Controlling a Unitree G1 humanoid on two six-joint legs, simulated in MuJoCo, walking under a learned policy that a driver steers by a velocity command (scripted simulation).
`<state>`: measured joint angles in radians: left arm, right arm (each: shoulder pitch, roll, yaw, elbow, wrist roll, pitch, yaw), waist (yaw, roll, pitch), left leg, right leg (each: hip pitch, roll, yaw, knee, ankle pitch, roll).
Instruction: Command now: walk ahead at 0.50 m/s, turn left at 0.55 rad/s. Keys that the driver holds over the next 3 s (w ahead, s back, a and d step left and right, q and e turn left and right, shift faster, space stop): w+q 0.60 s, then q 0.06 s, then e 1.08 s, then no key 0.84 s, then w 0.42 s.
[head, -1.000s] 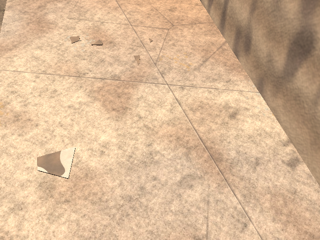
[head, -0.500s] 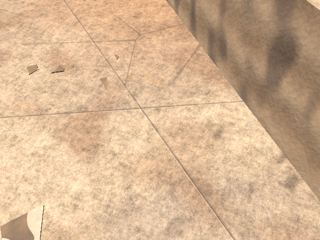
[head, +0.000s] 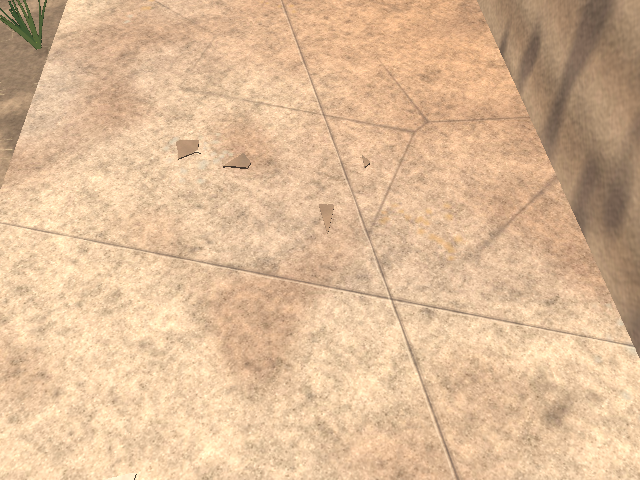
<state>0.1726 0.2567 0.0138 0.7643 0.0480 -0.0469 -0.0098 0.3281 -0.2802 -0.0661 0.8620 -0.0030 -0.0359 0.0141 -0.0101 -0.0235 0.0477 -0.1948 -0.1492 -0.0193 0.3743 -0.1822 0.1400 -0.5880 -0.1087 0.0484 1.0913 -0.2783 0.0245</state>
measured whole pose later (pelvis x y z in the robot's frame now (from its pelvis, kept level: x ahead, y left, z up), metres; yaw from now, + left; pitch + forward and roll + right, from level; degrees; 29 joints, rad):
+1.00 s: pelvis +0.44 +0.05 +0.00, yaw +21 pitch +0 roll -1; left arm 0.28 0.23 0.04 0.87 0.02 0.02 0.01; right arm 0.16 -0.19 0.00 0.80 -0.02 -0.04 -0.02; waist 0.03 -0.02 0.09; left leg -0.31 0.00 0.13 0.42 -0.12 0.09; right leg -0.46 -0.03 0.01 1.07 -0.42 0.01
